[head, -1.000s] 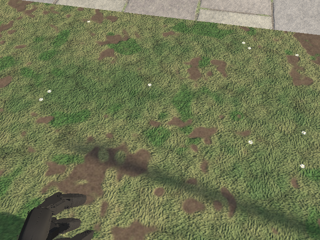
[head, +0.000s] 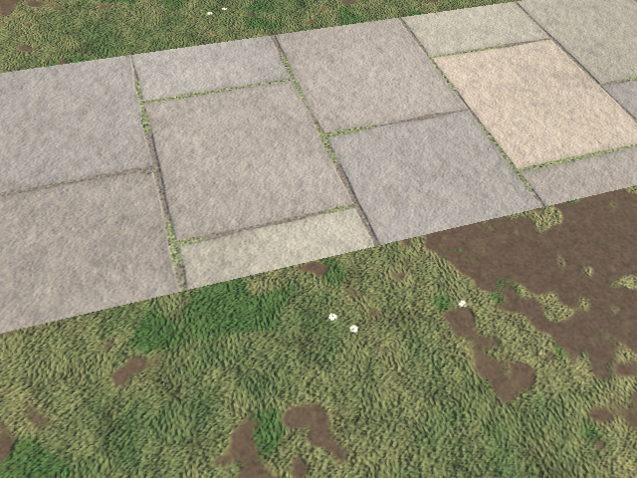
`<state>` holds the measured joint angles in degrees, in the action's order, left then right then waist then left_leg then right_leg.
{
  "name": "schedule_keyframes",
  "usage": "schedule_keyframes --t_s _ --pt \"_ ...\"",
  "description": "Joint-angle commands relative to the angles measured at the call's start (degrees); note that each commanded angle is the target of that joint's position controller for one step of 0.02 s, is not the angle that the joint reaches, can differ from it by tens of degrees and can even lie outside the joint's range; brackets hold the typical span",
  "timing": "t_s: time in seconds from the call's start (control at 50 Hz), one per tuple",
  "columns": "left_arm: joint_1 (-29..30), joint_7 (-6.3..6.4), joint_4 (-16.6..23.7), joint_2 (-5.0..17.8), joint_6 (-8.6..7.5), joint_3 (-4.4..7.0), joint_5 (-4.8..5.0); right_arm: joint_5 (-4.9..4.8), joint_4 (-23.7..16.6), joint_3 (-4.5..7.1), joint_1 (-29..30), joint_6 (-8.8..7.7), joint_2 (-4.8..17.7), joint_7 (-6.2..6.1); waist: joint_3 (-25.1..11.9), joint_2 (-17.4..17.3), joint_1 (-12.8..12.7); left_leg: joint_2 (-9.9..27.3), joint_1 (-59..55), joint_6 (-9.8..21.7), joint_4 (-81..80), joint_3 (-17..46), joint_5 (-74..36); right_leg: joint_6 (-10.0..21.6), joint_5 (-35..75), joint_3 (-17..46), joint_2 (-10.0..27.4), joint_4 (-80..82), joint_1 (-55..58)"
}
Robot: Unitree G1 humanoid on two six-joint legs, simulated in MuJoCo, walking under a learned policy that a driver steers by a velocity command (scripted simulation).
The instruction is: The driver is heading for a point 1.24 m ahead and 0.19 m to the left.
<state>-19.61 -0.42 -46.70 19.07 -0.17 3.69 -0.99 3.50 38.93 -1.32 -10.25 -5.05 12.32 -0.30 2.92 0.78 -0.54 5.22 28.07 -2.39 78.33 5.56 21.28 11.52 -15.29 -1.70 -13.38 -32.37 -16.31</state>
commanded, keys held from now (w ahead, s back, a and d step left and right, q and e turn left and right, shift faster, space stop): w+e+shift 0.22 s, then w+shift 0.12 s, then w+q+shift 0.66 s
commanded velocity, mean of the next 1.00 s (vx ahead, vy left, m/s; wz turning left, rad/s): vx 1.00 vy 0.00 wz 0.00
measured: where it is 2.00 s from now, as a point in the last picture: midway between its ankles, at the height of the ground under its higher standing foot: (298, 142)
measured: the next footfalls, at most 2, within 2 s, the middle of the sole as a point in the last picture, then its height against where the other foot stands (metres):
left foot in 0.26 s outside the picture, level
right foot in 0.66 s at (393, 371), level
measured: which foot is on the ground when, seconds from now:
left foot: up 0.00-0.24, down 0.26-0.64, up 0.66-1.00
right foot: down 0.00-0.26, up 0.28-0.64, down 0.66-1.00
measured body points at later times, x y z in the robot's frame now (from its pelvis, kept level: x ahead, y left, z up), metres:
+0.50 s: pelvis +0.45 +0.05 +0.02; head +0.47 +0.04 +0.47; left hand +0.76 +0.20 -0.03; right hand +0.30 -0.21 -0.10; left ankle +0.42 +0.19 -0.72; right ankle +0.50 -0.10 -0.66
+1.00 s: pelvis +0.89 -0.06 +0.00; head +0.92 -0.05 +0.45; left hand +0.82 +0.23 -0.13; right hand +1.15 -0.30 -0.06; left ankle +1.09 +0.03 -0.67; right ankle +0.68 -0.16 -0.72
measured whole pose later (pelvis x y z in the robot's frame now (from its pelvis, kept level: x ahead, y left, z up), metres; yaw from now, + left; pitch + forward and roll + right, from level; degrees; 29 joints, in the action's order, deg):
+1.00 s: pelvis +0.89 -0.06 +0.00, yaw +4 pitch +2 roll -2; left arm -28.5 0.6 -51.6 18.2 -6.2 2.9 -1.2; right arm 1.3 36.8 2.6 -0.1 -0.3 19.5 5.3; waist 1.4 -1.6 -4.0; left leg 3.5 45.3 7.5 47.5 -6.8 -0.4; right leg -2.0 -24.4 -16.0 -0.9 -11.1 13.1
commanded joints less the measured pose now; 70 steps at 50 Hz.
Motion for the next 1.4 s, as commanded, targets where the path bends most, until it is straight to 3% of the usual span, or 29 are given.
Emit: schedule_keyframes --t_s 0.02,0.1,0.18,0.24,0.26,0.28,0.3,0.34,0.4,0.46,0.52,0.62,0.64,0.66,0.68,0.7,0.74,0.84,0.98,1.04,1.06,1.08,1.1,1.12,1.16,1.2,1.32,1.36,1.4 --pt "1.65 0.37 4.85 7.87 -3.37 1.89 0.58 0.96 -4.58 2.31 -1.93 1.87 9.73 0.02 2.04 -6.34 3.69 3.08 7.39 -2.12 -11.75 -1.69 2.0 10.18 5.96 26.81 16.83 21.6 -3.11" --pt "1.38 -0.42 5.2 8.85 -4.39 2.86 0.73 -1.51 -9.15 0.81 9.82 1.68 6.51 1.41 2.82 -1.66 -0.22 0.69 -3.64 -1.94 -35.11 -4.65 -22.12 5.24 11.98 21.75 11.3 22.94 -9.86" --pt "-1.87 -0.43 4.4 10.27 -4.05 3.7 1.2 -2.34 -9.17 1.81 10.5 1.22 9.58 1.12 -0.89 0.96 -2.39 -2.84 -9.52 -0.03 -45.96 -3.89 -24.57 1.4 24.66 24.96 13.84 16.17 2.6" --pt "1.68 -0.52 4.62 12.84 -4.2 3.92 0.13 -1.93 -3.35 5.1 -12.65 0.61 16.13 -1.02 -13.84 -0.89 10.63 -4.57 -34.02 1.99 -45.63 -5.31 -10.11 -2.62 38.81 21.6 11.34 -13.68 2.59" --pt "2.8 -0.28 6.14 5.22 -5.14 1.78 -0.29 -0.34 -1.22 6.53 -25.37 0.22 20.06 -2.29 -20.99 -8.88 14.55 7.92 -46.37 3.7 -47.17 8.2 10.68 -3.15 16.59 17.16 8.11 -34.92 -6.62" --pt "-4.8 -0.6 9.63 -1.58 -5.4 -0.42 2.18 0.97 -1.78 7.21 -19.23 0.33 24.43 -1.84 -25.8 -28.96 4.85 21.81 -52.0 9.73 -63.94 45.74 23.68 -5.3 -13.26 11.13 2.66 -48.23 -22.3" --pt "-2.56 -0.01 7.38 2.61 -4.45 -0.76 0.34 0.18 -2.96 7.07 -11.54 0.77 18.81 -1.13 -17.4 -17.72 4.55 19.73 -44.64 12.38 -66.36 48.68 33.89 -4.18 -7.24 10.04 8.53 -51.32 -29.49" --pt "5.07 -1.34 7.64 4.39 -3.63 -0.4 -1.31 -0.48 -1.36 5.54 -8.08 0.84 11.44 -0.21 -6.43 -3.35 4.19 13.47 -30.53 11.09 -64.36 28.04 17.35 -4.86 -0.59 8.66 13.09 -44.58 -27.06" --pt "9.42 -2.95 10.69 0.88 -2.77 -1.75 -2.19 -1.42 4.65 4.46 -13.18 -0.53 8.93 0.37 -1.32 -6.43 1.87 7.76 -22.33 10.77 -65.96 16.94 3.89 -6.2 -2.95 11.35 13.43 -36.34 -25.16" --pt "16.24 -3.4 14.84 1.85 -2.85 -2.79 -2.99 -2.86 6.07 4.85 -13.53 -1.1 10.43 0.73 1.62 -5.8 -0.01 6.92 -19.86 13.8 -70.76 13.48 -4.74 -8.76 1.65 5.62 16.65 -25.32 -28.58" --pt "21.87 -4.71 16.59 0.59 -3.69 -4.38 -1.31 -3.17 5.59 5.97 -11.88 -1.24 13.37 1.24 2.65 -4.73 0.14 3.44 -7.13 12.48 -76.1 6.15 -14.02 -10.21 11.93 0.83 15.16 -8.21 -9.21" --pt "10.72 -1.69 12.11 5.47 -4.12 -1.86 -1.73 -3.66 7.87 6.82 -16.3 -0.77 17.24 1.68 -6.6 -2.56 -5.28 2.84 -16.5 10.25 -54.0 2.2 -47.64 -8.32 6.9 -0.81 10.22 0.08 12.08" --pt "1.66 -0.51 9.76 7.24 -4.4 -0.78 -2.48 -3.84 7.71 6.77 -15.85 -0.77 16.99 1.65 -11.88 -2.4 -9.76 0.19 -9.03 9.32 -39.14 1.61 -42.49 -7.69 4.79 1.5 13.48 -0.62 25.33" --pt "-8.66 0.83 8.97 11.95 -4.73 0.76 -3.8 -3.43 6.09 5.44 -15.63 -0.99 11.22 1.45 -20.04 5.75 -12.69 -3.72 0.45 8.92 -18.43 -0.51 -17.56 -6.56 -16.91 17.75 28.65 2.29 36.62" --pt "-7.9 1.3 9.52 15.04 -4.16 1.35 -4.32 -5.39 3.64 4.27 -20.45 -0.49 5.44 1.25 -25.93 15.27 -7.83 -7.65 12.58 8.69 -2.16 -0.71 6.71 -2.91 -35.15 45.07 41.44 14.63 40.38" --pt "-2.51 1.46 9.61 11.15 -3.75 1.09 -2.75 -4.33 3.41 4.95 -15.48 0.38 9.62 0.99 -17.69 10.15 -6.59 -4.9 18.39 9.13 1.35 -0.83 0.36 -2.1 -37.32 46.91 38.72 19.42 32.81" --pt "3.03 0.95 8.56 4.2 -4.54 -0.31 -1.96 -3.16 3.56 5.08 -9.7 1.44 9.43 1.87 -5.36 3.16 -3.56 -0.65 17.66 8.37 -3.28 -1.41 -6.14 -3.12 -15.23 27.3 33.16 18.56 19.87" --pt "0.68 0.39 3.6 0.09 -6.91 -1.01 0.03 -1.75 0.74 4.47 -2.88 5.01 5.44 3.92 1.51 3.71 0.62 2.75 19.58 6.48 -7.24 -2.54 -9.67 -5.43 8.71 6.3 29.41 23.79 12.97" --pt "-0.53 1.13 0.76 5.05 -7.73 -0.15 -0.12 -2.18 -4.89 2.73 9.65 4.58 6.03 6.35 4.61 1.01 2.42 -3.84 4.33 11.16 -33.57 -15.57 -24.84 -9.67 51.21 -14.39 24.91 23.77 12.31" --pt "-0.02 2.41 1.78 10.81 -5.0 1.4 -0.89 -2.25 -0.57 4.61 -5.07 4.28 11.21 5.07 -5.83 4.5 11.02 -10.51 -13.35 14.28 -34.84 -16.87 -16.87 -9.77 77.23 -13.7 27.35 0.49 17.91" --pt "2.4 2.43 3.06 11.83 -3.96 1.73 -1.2 -2.2 3.28 6.23 -17.73 4.16 13.95 4.14 -12.02 4.13 16.58 -11.59 -27.92 16.17 -36.32 -13.68 -13.45 -8.88 73.92 -12.17 27.78 -16.16 12.56" --pt "1.95 1.6 2.73 9.78 -3.68 1.48 -1.73 -2.5 5.65 7.95 -22.19 4.53 16.83 2.48 -12.89 -1.76 16.44 -10.24 -39.32 17.81 -39.32 -8.15 -8.8 -10.06 37.82 -11.94 21.81 -37.56 0.94" --pt "-0.19 0.71 5.7 0.7 -4.45 -0.92 -2.64 -2.94 4.62 9.18 -16.91 5.5 22.49 1.49 -10.01 -16.47 8.2 0.57 -45.33 22.17 -38.7 11.42 -18.61 -12.45 -14.53 -9.23 12.05 -62.35 -19.71" --pt "0.53 0.73 12.2 3.42 -5.84 -1.18 -1.0 -2.11 1.4 9.98 -15.57 6.04 25.88 1.4 -22.74 -14.91 7.69 8.45 -56.56 31.5 -54.53 37.36 -2.1 -12.64 -13.16 4.07 10.64 -67.97 -33.47" --pt "6.94 0.69 12.1 5.91 -7.45 -1.49 -1.22 -2.4 1.93 8.96 -12.38 5.57 19.53 0.35 -7.0 1.3 4.94 8.07 -38.85 25.79 -65.45 37.61 4.61 -12.1 -4.38 6.75 16.79 -54.83 -34.13" --pt "6.14 0.92 11.45 4.41 -5.63 -2.16 -2.91 -2.7 2.02 7.91 -9.27 3.7 16.77 0.01 -1.64 4.93 -0.18 3.36 -22.15 24.06 -65.09 28.19 -6.44 -13.55 -5.65 7.01 19.66 -46.61 -25.25" --pt "13.52 -0.21 14.3 -1.85 -3.49 -4.18 -1.65 -3.74 4.05 6.78 -8.94 0.84 13.55 1.02 1.02 2.12 -0.58 -8.38 -5.78 15.87 -62.27 4.57 -53.36 -13.93 14.64 -1.29 17.78 -13.62 -8.43" --pt "23.14 0.12 16.52 -1.41 -6.41 -3.21 0.81 -6.9 4.39 6.23 -13.55 0.77 9.86 -0.58 -1.33 3.34 6.11 -6.79 -8.62 12.84 -60.65 7.49 -42.81 -13.75 26.02 -0.02 13.04 -3.26 -5.48" --pt "25.07 -0.03 17.73 -0.99 -7.79 -2.56 1.09 -5.86 6.76 6.45 -16.67 1.89 12.21 -2.15 -2.62 -1.93 6.31 -5.07 -17.29 11.47 -58.77 9.86 -36.1 -12.92 31.93 1.37 11.03 6.19 -5.81"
